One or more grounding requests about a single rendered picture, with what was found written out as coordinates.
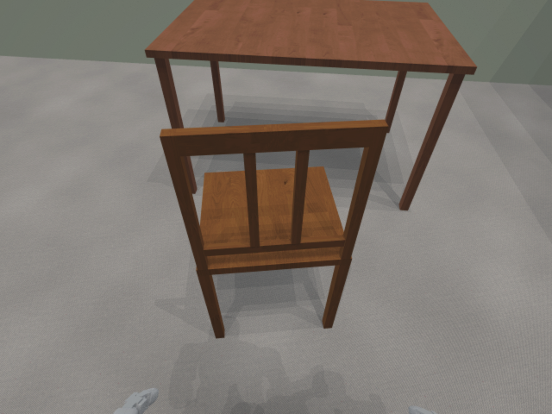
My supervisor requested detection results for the chair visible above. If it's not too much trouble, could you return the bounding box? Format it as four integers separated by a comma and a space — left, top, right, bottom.
160, 120, 389, 338

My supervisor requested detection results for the robot left hand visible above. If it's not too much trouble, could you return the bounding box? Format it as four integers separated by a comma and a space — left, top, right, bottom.
113, 388, 159, 414

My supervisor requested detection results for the table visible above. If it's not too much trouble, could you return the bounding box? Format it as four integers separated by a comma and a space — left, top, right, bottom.
145, 0, 477, 210

